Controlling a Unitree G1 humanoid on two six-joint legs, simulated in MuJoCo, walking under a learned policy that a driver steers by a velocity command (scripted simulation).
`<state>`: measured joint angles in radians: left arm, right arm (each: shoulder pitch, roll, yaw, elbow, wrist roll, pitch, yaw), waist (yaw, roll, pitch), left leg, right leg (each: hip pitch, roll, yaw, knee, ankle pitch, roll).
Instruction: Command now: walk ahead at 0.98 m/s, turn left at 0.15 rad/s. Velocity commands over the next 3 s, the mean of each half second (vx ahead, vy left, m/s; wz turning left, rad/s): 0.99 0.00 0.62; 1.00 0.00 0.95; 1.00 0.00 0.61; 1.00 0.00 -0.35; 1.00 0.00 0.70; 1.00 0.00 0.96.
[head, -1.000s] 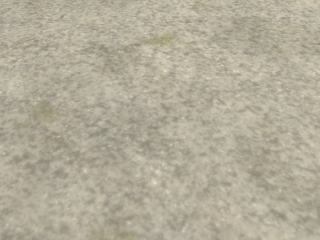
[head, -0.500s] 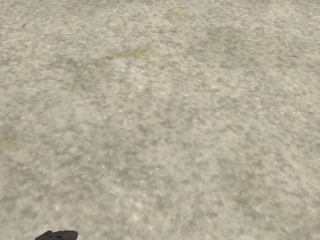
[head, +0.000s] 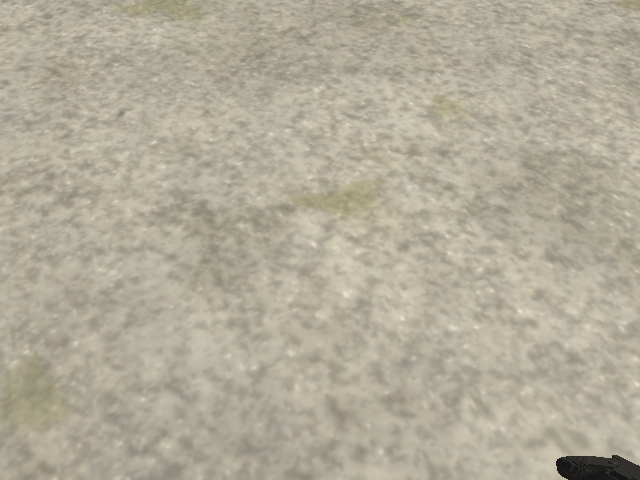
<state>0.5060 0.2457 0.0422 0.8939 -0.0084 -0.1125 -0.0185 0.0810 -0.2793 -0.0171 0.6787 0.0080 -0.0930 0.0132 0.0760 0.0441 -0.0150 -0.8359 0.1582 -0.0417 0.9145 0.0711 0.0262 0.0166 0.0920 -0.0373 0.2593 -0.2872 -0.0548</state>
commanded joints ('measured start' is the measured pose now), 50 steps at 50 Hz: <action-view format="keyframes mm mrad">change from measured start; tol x32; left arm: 1 -85 151 20 -84 -11 -32 16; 28 -629 144 19 -409 -16 -49 17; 33 -35 318 85 -307 5 -33 32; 50 -168 211 51 -124 16 -7 26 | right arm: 1 -98 -21 5 -65 12 -21 24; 7 -122 -98 -34 -127 39 -16 67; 10 463 -266 -102 15 32 29 32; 34 477 -10 -16 -37 72 28 -20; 50 -106 -55 -29 -192 29 49 59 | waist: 1 -34 -32 165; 9 -282 -209 -140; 12 -214 188 -393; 22 -98 -38 150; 32 122 69 -260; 34 7 -544 -444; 37 37 -68 -40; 50 -19 -16 197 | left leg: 1 224 -42 62 -232 235 6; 9 652 -254 164 -302 -88 152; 12 1377 95 -897 -646 -802 367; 23 391 -184 -316 -743 -206 241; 29 609 -130 -436 -596 -217 154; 32 556 -168 -354 -15 96 75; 33 203 -309 -234 367 -605 31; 35 -38 -154 -133 581 -490 28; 50 80 -55 107 -48 26 70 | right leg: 1 -274 -234 58 -266 177 -141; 9 131 -305 -109 510 1389 -15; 10 -188 -253 -81 870 1011 3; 11 -669 -7 54 1263 -89 74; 12 -760 -40 210 1287 -95 14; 27 -321 -72 151 253 480 119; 32 209 -196 210 349 128 26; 34 572 -545 1066 61 -631 -163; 39 -21 -349 382 -11 9 -69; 50 -45 -293 -140 -136 512 7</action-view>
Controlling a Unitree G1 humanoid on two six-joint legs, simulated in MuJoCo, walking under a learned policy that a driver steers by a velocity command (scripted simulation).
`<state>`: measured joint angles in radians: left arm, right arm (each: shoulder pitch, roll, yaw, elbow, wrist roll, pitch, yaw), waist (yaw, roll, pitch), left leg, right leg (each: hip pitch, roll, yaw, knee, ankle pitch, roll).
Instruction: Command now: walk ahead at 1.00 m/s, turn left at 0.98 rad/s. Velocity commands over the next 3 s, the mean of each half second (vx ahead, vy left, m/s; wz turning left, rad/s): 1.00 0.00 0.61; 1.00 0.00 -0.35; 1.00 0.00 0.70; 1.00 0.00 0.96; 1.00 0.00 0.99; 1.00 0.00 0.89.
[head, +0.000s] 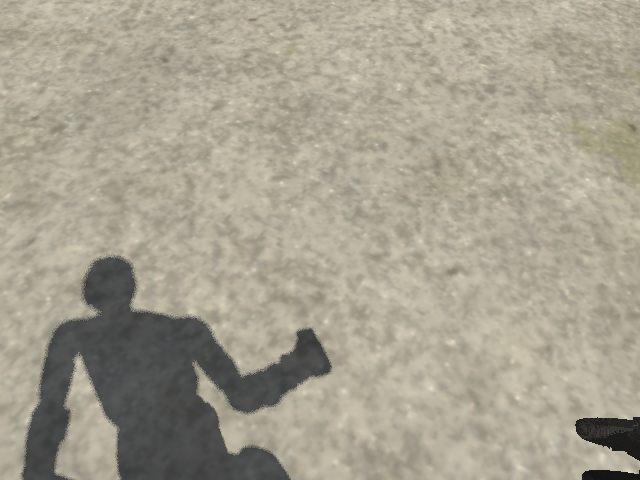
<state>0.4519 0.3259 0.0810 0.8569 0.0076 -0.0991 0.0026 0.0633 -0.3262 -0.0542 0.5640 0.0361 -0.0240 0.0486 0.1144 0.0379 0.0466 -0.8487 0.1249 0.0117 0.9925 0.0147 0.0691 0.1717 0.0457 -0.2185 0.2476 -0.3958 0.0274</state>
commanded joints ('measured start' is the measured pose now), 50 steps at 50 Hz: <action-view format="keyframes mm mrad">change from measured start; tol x64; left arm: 1 -108 157 15 -84 2 -15 8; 50 77 80 -23 -37 -12 -3 -7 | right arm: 1 -99 -21 3 -83 4 -25 32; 50 -228 -28 22 -68 -2 -130 -2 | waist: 1 -68 -31 119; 50 7 -103 60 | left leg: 1 168 -66 106 -185 77 46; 8 1402 136 -830 -571 -502 468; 17 461 -69 -314 -824 -205 243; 30 976 54 17 -221 1086 37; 32 171 -238 -86 592 -440 -100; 50 297 -154 53 -518 189 16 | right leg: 1 -175 -240 4 -87 852 -52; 5 -170 -302 0 456 1649 -66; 8 -1027 38 336 1482 -167 -35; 27 -803 -45 153 261 524 -114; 32 371 -315 955 225 -106 -470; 50 -144 -157 324 -67 819 -150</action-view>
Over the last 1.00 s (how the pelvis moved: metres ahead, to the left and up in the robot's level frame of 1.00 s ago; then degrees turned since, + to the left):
0.87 0.21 -0.02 49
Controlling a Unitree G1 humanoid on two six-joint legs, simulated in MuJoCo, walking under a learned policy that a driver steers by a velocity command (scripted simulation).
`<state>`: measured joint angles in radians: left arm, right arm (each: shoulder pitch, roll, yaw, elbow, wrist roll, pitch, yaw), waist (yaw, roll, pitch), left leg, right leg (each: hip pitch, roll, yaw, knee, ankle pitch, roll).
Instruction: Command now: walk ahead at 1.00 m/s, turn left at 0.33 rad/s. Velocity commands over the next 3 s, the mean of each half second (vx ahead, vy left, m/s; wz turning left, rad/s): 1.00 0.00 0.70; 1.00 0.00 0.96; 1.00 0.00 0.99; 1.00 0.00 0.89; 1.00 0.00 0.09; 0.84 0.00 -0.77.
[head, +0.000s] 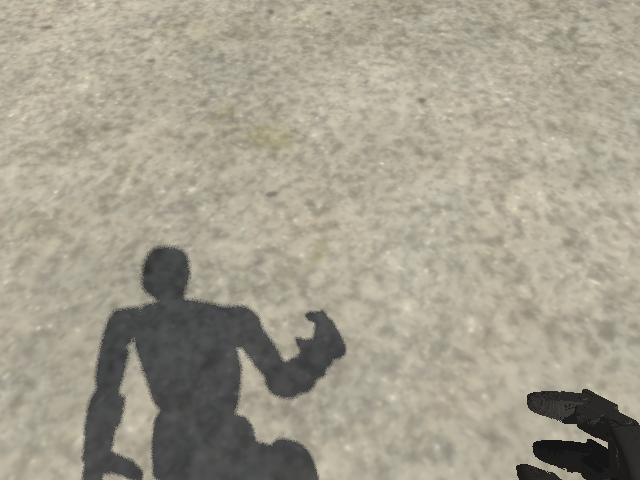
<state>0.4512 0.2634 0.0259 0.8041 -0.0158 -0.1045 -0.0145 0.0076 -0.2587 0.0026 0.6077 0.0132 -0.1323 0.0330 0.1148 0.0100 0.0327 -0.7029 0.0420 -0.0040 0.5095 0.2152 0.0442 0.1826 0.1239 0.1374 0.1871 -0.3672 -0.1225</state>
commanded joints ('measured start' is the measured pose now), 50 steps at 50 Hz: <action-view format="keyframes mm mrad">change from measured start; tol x64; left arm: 1 77 160 33 23 26 12 18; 50 -99 117 16 -218 -4 -69 4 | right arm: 1 -150 -114 -46 -116 28 -22 22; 5 587 -242 -98 70 26 38 -1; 50 454 -346 -143 -31 5 100 9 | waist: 1 -26 -104 29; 27 -33 -544 -608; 50 -197 349 -434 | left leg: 1 168 -114 95 -13 -83 57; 6 1341 256 -786 -37 -657 433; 22 375 -50 -465 -245 -359 142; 28 -134 -51 -211 993 -684 3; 47 616 -122 175 292 -351 152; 50 1241 225 -876 -143 -805 478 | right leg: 1 -75 -252 -53 67 1044 24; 4 -110 -286 -119 631 1579 77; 6 -912 -9 -13 1406 -132 180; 20 -417 -93 -53 366 597 180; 28 415 -576 846 149 -484 -125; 47 -233 -368 -351 544 1496 67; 50 -1034 -53 1 1480 -190 116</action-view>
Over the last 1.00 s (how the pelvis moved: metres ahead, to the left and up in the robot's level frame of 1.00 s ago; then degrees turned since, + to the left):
0.94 0.10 0.01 4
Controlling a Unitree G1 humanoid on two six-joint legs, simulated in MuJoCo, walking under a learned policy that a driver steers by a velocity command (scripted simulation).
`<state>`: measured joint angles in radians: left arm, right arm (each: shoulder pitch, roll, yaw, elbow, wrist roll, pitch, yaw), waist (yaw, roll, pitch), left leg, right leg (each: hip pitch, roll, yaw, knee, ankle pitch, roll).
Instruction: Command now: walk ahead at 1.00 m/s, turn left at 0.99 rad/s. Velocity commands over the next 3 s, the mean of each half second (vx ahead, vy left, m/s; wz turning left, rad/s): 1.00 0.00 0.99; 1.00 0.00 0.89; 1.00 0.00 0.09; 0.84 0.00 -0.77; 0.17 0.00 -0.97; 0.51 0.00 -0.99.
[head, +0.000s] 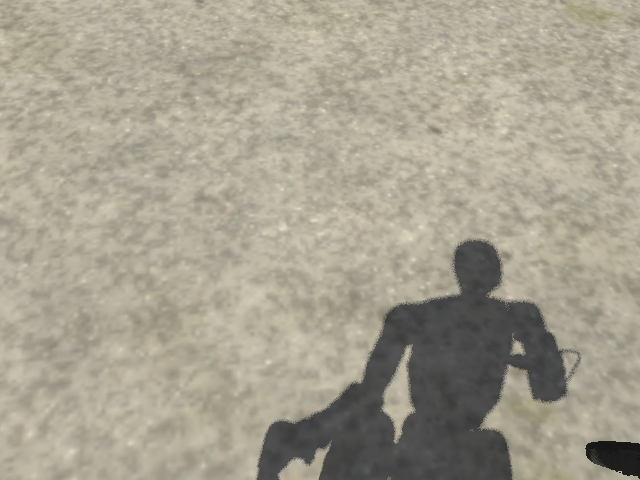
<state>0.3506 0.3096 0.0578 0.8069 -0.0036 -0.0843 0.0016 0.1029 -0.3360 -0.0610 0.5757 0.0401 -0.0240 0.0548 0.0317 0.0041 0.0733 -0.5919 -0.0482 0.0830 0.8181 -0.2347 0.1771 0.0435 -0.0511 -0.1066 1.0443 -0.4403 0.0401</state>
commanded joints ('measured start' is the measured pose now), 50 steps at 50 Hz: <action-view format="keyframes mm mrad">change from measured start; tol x64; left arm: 1 -164 168 0 -232 -41 -109 -11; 50 -95 85 -8 -140 -28 -53 1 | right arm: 1 365 -192 -73 -3 -24 -28 -13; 50 184 -56 -26 66 -60 -79 -12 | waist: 1 -178 132 -352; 21 21 -598 -551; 50 11 -29 -48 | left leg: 1 1005 304 -997 -576 -476 256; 17 379 89 -557 -435 34 16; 23 -273 61 -236 711 -140 -124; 42 342 -22 104 23 79 6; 45 1102 275 -767 -339 -149 279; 50 445 214 -564 -608 -186 128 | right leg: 1 -917 63 267 516 3 -80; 14 -348 59 209 -492 618 50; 22 415 -372 1111 -793 -571 -202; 42 -4 -215 -135 -453 1648 -102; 45 -800 102 112 559 -141 -62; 50 -688 -97 226 259 192 -84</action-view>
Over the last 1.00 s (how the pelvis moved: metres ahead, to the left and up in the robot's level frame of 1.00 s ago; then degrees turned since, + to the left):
0.87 0.30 -0.04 53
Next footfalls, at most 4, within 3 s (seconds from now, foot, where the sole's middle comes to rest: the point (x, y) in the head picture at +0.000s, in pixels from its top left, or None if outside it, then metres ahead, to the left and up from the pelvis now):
0.38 right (379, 402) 0.61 -0.11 -0.72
0.88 left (181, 320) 0.78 0.34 -0.72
1.36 right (87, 182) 1.20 0.66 -0.72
1.78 left None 1.22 1.13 -0.72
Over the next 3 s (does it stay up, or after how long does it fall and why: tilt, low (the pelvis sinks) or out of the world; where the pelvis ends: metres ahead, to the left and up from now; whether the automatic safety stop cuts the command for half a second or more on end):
stays up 1.56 1.17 0.05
